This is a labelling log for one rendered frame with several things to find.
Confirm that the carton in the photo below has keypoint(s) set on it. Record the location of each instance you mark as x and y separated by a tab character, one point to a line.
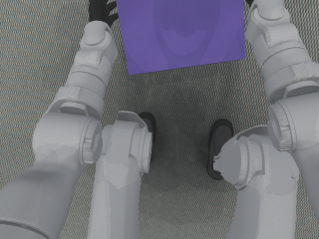
162	35

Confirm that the left robot forearm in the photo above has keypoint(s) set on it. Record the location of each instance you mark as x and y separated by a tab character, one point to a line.
84	91

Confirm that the robot left foot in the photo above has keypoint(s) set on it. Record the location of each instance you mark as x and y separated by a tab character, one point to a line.
151	122

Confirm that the robot right foot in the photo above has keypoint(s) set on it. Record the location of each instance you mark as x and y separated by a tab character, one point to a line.
221	131

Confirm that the robot left upper arm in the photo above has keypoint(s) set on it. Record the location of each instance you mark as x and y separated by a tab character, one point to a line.
35	204

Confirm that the robot foot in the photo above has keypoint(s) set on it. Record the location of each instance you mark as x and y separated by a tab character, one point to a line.
151	122
221	131

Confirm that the robot right upper arm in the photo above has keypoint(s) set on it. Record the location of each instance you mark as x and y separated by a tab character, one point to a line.
293	126

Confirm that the right robot forearm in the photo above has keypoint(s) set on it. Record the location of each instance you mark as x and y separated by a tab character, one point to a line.
281	56

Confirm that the robot left hand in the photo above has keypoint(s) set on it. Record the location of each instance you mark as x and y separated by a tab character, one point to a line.
99	10

